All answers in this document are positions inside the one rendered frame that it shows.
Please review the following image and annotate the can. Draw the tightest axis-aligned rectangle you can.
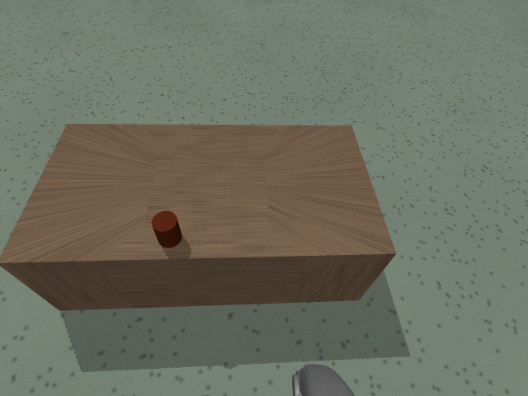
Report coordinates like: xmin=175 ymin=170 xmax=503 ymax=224
xmin=152 ymin=211 xmax=182 ymax=248

